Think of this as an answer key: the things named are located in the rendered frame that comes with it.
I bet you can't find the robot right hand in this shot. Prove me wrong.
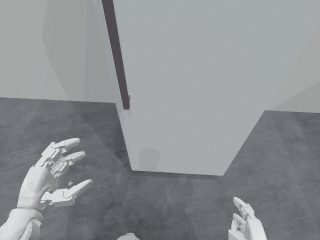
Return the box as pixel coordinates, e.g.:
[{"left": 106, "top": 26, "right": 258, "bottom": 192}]
[{"left": 228, "top": 197, "right": 267, "bottom": 240}]

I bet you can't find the fridge door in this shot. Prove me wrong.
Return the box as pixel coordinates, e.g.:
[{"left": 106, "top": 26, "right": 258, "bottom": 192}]
[{"left": 92, "top": 0, "right": 320, "bottom": 176}]

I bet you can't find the left robot forearm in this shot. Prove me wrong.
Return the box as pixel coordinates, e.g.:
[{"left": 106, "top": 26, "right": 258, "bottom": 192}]
[{"left": 0, "top": 207, "right": 44, "bottom": 240}]

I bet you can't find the robot left hand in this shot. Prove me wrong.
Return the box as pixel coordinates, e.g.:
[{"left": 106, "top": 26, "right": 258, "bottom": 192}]
[{"left": 17, "top": 138, "right": 93, "bottom": 214}]

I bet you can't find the handle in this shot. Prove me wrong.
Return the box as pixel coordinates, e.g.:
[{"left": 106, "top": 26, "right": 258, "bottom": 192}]
[{"left": 101, "top": 0, "right": 130, "bottom": 110}]

